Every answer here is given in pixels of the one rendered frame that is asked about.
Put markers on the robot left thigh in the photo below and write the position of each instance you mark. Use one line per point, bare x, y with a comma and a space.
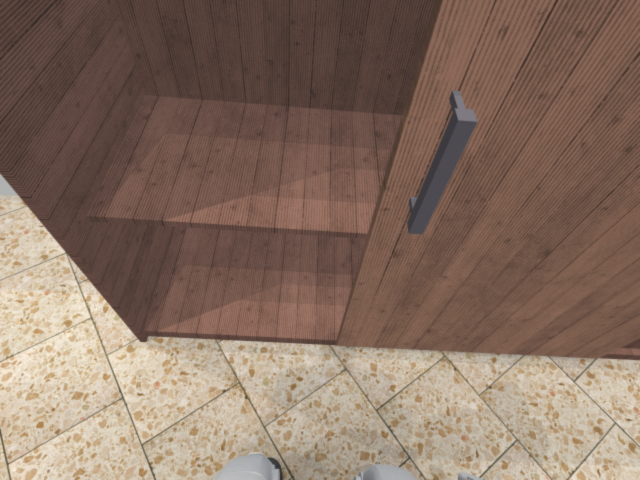
249, 467

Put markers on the handle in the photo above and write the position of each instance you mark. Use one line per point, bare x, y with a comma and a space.
452, 145

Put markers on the robot left shin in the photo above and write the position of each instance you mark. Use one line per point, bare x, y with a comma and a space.
258, 453

